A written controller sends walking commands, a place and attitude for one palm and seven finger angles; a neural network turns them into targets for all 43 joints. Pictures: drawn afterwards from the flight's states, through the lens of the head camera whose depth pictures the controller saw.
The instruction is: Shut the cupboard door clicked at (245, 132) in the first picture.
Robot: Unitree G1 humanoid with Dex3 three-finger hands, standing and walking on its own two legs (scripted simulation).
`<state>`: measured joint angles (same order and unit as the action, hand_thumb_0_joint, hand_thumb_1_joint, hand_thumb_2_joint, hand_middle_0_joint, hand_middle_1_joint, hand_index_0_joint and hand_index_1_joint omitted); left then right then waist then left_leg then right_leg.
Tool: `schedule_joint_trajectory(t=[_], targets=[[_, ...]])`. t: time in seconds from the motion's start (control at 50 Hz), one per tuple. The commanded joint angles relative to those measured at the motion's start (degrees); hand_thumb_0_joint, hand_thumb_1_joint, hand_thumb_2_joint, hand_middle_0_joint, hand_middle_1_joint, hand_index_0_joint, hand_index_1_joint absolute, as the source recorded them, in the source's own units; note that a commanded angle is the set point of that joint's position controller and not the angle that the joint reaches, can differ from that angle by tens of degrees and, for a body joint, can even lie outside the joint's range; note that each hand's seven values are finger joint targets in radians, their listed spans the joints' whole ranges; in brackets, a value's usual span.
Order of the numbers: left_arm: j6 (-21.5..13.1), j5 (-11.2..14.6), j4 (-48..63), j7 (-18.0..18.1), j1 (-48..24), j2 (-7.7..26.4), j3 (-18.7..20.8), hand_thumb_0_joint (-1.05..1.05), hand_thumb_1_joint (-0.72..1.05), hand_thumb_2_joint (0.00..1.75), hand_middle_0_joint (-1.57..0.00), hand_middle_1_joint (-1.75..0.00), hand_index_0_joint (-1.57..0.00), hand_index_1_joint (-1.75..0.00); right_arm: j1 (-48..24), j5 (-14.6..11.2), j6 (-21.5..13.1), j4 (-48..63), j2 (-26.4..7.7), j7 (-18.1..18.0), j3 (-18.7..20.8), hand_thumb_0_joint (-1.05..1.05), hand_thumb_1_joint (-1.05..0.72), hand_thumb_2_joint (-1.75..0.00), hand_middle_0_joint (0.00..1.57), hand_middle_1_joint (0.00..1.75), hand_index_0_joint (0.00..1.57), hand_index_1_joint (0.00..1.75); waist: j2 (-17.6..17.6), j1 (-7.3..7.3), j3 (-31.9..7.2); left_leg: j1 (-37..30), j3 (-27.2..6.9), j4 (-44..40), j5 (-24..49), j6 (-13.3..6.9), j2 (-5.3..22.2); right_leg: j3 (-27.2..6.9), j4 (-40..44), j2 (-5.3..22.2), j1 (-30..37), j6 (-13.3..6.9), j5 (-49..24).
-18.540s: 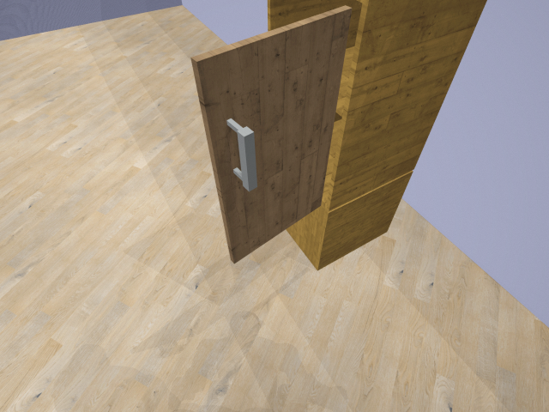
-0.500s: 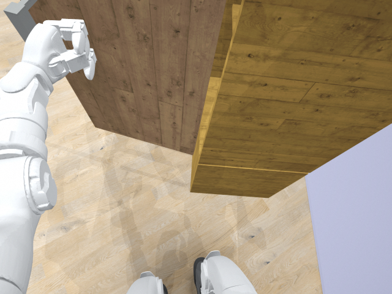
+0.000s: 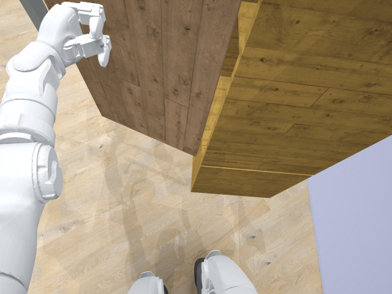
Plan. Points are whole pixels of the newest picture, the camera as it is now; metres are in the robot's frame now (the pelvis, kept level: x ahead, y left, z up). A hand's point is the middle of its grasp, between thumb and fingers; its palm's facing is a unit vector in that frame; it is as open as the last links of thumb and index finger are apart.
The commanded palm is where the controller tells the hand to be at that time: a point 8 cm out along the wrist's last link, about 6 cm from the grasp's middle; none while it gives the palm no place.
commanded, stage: push the door shut along its arc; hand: left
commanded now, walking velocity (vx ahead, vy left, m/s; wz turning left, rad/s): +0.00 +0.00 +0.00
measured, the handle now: (54, 20) +0.61 +0.18 +0.11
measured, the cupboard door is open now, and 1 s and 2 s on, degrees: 70 59 59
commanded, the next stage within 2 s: pull the fist back off the door in 0.10 s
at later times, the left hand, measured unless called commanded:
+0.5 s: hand (131, 37) +0.58 +0.05 +0.11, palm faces -0.04 -1.00 -0.03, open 3.1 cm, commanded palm +0.54 +0.10 +0.12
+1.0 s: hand (123, 75) +0.48 +0.07 +0.11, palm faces -0.05 -1.00 -0.01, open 3.1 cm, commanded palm +0.46 +0.12 +0.12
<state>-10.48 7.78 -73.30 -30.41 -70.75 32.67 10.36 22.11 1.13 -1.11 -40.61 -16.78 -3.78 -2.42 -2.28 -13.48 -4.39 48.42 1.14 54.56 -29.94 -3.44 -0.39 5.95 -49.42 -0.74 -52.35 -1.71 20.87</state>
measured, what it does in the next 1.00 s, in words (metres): stands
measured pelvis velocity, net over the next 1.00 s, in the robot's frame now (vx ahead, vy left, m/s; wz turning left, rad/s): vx -0.02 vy -0.02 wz -0.02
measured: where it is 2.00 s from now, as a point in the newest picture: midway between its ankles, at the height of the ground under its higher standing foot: outside the picture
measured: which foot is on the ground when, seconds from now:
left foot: down 0.00-1.00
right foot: down 0.00-1.00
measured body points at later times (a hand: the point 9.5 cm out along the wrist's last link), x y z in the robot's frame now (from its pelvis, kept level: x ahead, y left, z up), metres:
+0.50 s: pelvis +0.01 -0.01 +0.01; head +0.16 -0.02 +0.43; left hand +0.57 +0.10 +0.11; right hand -0.05 -0.25 -0.11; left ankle -0.05 +0.08 -0.68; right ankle +0.01 -0.11 -0.68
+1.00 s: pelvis -0.02 -0.02 +0.02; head +0.08 -0.03 +0.46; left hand +0.48 +0.12 +0.11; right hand +0.00 -0.29 -0.10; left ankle -0.05 +0.08 -0.68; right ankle +0.01 -0.11 -0.68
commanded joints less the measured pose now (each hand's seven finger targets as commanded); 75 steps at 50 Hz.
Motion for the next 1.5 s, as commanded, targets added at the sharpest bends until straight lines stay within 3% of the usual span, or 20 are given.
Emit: schedule_joint_trajectory(t=[0.0,0.18,0.2,0.22,0.24,0.28,0.32,0.36,0.44,0.54,0.64,0.82,0.98,1.06,1.18,1.28,1.34,1.4,1.44,1.48], targets=[[-3.3,1.1,12.7,-0.6,-35.5,2.6,-0.9,0.00,0.90,0.90,-1.30,-1.50,-1.30,-1.50,11.9,0.0,-0.6,-0.1,-11.5,-0.8,4.3,0.00,-0.90,-0.90,0.20,0.30,0.20,0.30,-9.1,-5.08,-30.4,-28.7,-7.5,-2.0,42.8,2.4,2.0,-1.7,1.6,-2.0,4.8,-0.7,-22.4],[-3.0,0.3,12.4,0.0,-41.0,-0.3,-2.6,0.00,0.90,0.90,-1.30,-1.50,-1.30,-1.50,12.4,0.5,-0.6,-1.7,-11.5,-0.4,4.6,0.00,-0.90,-0.90,0.20,0.30,0.20,0.30,-9.9,-6.53,-33.7,-30.4,-7.6,0.1,45.8,2.1,1.6,-1.2,-0.3,-2.5,2.2,-0.8,-23.2],[-1.5,4.2,12.7,11.7,-41.1,5.2,12.0,0.00,0.90,0.90,-1.30,-1.50,-1.30,-1.50,16.5,0.9,-1.4,0.9,-9.0,0.7,3.6,0.00,-0.90,-0.90,0.20,0.30,0.20,0.30,-13.3,-2.78,-34.3,-23.9,-9.1,-0.5,48.1,3.9,2.5,-2.7,0.7,-1.4,7.6,-0.5,-26.0],[-0.5,2.5,10.2,17.2,-36.2,1.8,9.1,0.00,0.90,0.90,-1.30,-1.50,-1.30,-1.50,16.9,1.1,-1.5,1.1,-8.7,2.3,3.5,0.00,-0.90,-0.90,0.20,0.30,0.20,0.30,-12.5,-2.45,-34.3,-22.7,-9.6,-1.4,48.9,4.5,2.7,-2.9,0.5,-1.4,9.2,0.1,-26.8],[-1.5,2.0,11.2,21.9,-34.2,1.1,11.0,0.00,0.90,0.90,-1.30,-1.50,-1.30,-1.50,18.6,1.8,-1.5,1.7,-8.6,3.3,4.0,0.00,-0.90,-0.90,0.20,0.30,0.20,0.30,-6.3,-2.74,-35.1,-22.6,-10.3,-1.9,50.7,4.6,2.8,-2.4,0.5,-1.6,11.6,0.6,-28.2],[-5.5,-1.7,15.4,30.6,-31.1,-4.1,9.4,0.00,0.90,0.90,-1.30,-1.50,-1.30,-1.50,19.7,3.5,-1.5,2.5,-7.6,5.8,4.6,0.00,-0.90,-0.90,0.20,0.30,0.20,0.30,-7.9,-2.06,-36.3,-21.4,-8.3,-0.9,52.8,4.4,2.5,-3.2,0.7,-1.2,13.0,0.9,-32.7],[-9.9,-7.8,17.7,34.8,-29.1,-4.5,6.6,0.00,0.90,0.90,-1.30,-1.50,-1.30,-1.50,20.6,4.5,-0.9,2.4,-7.8,7.8,5.3,0.00,-0.90,-0.90,0.20,0.30,0.20,0.30,-8.5,-1.81,-37.9,-21.7,-7.6,-0.7,51.3,4.3,2.2,-3.6,0.5,-1.1,13.9,0.8,-33.1],[-11.4,-10.3,16.8,33.9,-26.2,-2.8,6.4,0.00,0.90,0.90,-1.30,-1.50,-1.30,-1.50,20.5,3.9,0.2,2.9,-8.3,8.5,5.9,0.00,-0.90,-0.90,0.20,0.30,0.20,0.30,-7.5,-1.11,-38.5,-21.6,-6.5,-2.2,46.3,3.8,1.5,-4.0,1.7,-1.3,17.1,0.4,-32.0],[-10.2,-7.7,16.3,30.7,-24.9,2.4,10.8,0.00,0.90,0.90,-1.30,-1.50,-1.30,-1.50,19.8,2.3,2.2,5.1,-8.4,6.9,5.5,0.00,-0.90,-0.90,0.20,0.30,0.20,0.30,-1.8,-0.18,-36.7,-13.7,-3.5,-6.5,36.2,2.4,-0.1,-5.2,4.2,-1.4,31.1,0.1,-37.3],[-13.4,-6.0,19.1,30.2,-18.5,2.8,12.3,0.00,0.90,0.90,-1.30,-1.50,-1.30,-1.50,18.1,1.7,1.9,6.1,-7.3,6.3,5.3,0.00,-0.90,-0.90,0.20,0.30,0.20,0.30,-2.0,2.08,-33.4,-12.6,-1.6,-8.6,34.1,2.1,-0.5,-5.9,5.3,-1.4,34.8,0.3,-38.9],[-14.0,-5.6,15.8,28.7,-10.5,-0.8,9.5,0.00,0.90,0.90,-1.30,-1.50,-1.30,-1.50,16.4,0.8,1.9,6.4,-7.2,6.3,5.6,0.00,-0.90,-0.90,0.20,0.30,0.20,0.30,0.9,2.37,-27.1,-10.5,-0.5,-10.5,28.4,1.8,-0.7,-6.2,7.2,-1.2,34.8,0.5,-34.4],[-15.5,-2.6,22.0,27.5,-11.4,-7.2,4.0,0.00,0.90,0.90,-1.30,-1.50,-1.30,-1.50,11.7,-0.3,1.1,5.9,-6.7,5.2,5.9,0.00,-0.90,-0.90,0.20,0.30,0.20,0.30,-0.8,2.56,-25.9,-15.0,-0.8,-11.7,23.4,1.8,-0.8,-6.3,8.5,-0.8,30.7,0.7,-26.0],[-16.5,-2.8,20.0,28.5,-9.3,-6.0,4.5,0.00,0.90,0.90,-1.30,-1.50,-1.30,-1.50,7.9,-0.8,-0.2,6.3,-6.7,4.3,5.2,0.00,-0.90,-0.90,0.20,0.30,0.20,0.30,0.4,3.60,-23.9,-12.7,-1.2,-12.5,17.6,1.9,-1.1,-6.7,8.5,-0.2,30.0,0.6,-19.8],[-16.2,-2.8,18.6,28.6,-14.5,-6.5,2.9,0.00,0.90,0.90,-1.30,-1.50,-1.30,-1.50,7.1,-0.9,-0.8,5.7,-7.1,3.9,4.9,0.00,-0.90,-0.90,0.20,0.30,0.20,0.30,0.2,1.61,-21.9,-12.1,-1.9,-12.2,14.6,1.8,-0.9,-6.8,8.7,-0.1,26.5,0.8,-16.3],[-16.1,-2.9,15.5,28.2,-14.4,-4.7,4.6,0.00,0.90,0.90,-1.30,-1.50,-1.30,-1.50,8.0,-0.5,-1.9,5.4,-7.5,3.7,4.6,0.00,-0.90,-0.90,0.20,0.30,0.20,0.30,-0.1,1.99,-24.6,-12.1,-2.8,-11.3,16.4,2.1,-0.8,-6.3,7.1,-0.2,25.4,0.5,-16.8],[-15.5,-1.1,25.2,26.1,1.0,-1.3,9.4,0.00,0.90,0.90,-1.30,-1.50,-1.30,-1.50,7.4,-1.0,-1.1,9.4,-7.3,3.9,5.1,0.00,-0.90,-0.90,0.20,0.30,0.20,0.30,0.8,8.30,-33.2,-16.5,-1.6,-12.9,26.6,2.5,-0.5,-5.9,6.6,-0.6,35.5,0.1,-25.9],[-12.9,0.6,31.1,24.5,9.9,-2.8,8.7,0.00,0.90,0.90,-1.30,-1.50,-1.30,-1.50,5.8,-2.2,-0.5,11.4,-6.7,3.5,5.1,0.00,-0.90,-0.90,0.20,0.30,0.20,0.30,3.4,9.72,-28.8,-14.8,-0.3,-15.4,26.1,2.0,-0.3,-5.9,8.8,-0.7,40.4,0.1,-27.8],[-11.1,2.2,43.7,23.6,16.0,-3.7,7.9,0.00,0.90,0.90,-1.30,-1.50,-1.30,-1.50,3.2,-3.0,-0.6,12.8,-6.0,3.0,5.3,0.00,-0.90,-0.90,0.20,0.30,0.20,0.30,1.0,10.99,-27.6,-18.9,0.0,-17.6,28.6,1.9,0.0,-5.8,10.4,-0.6,42.9,0.0,-29.6],[-9.9,3.4,49.9,23.0,19.5,-7.9,4.4,0.00,0.90,0.90,-1.30,-1.50,-1.30,-1.50,1.4,-3.5,-1.3,13.3,-5.4,2.5,5.2,0.00,-0.90,-0.90,0.20,0.30,0.20,0.30,0.0,10.50,-24.6,-22.6,-0.1,-18.5,30.4,1.8,0.4,-5.3,12.0,-0.6,41.6,0.2,-29.1],[-8.1,4.0,52.1,22.6,22.5,-7.9,4.1,0.00,0.90,0.90,-1.30,-1.50,-1.30,-1.50,0.0,-3.6,-1.9,12.4,-5.3,2.0,5.0,0.00,-0.90,-0.90,0.20,0.30,0.20,0.30,1.2,10.22,-20.1,-23.4,-0.5,-20.4,27.3,1.8,0.6,-5.1,13.8,-0.5,40.6,0.4,-26.3]])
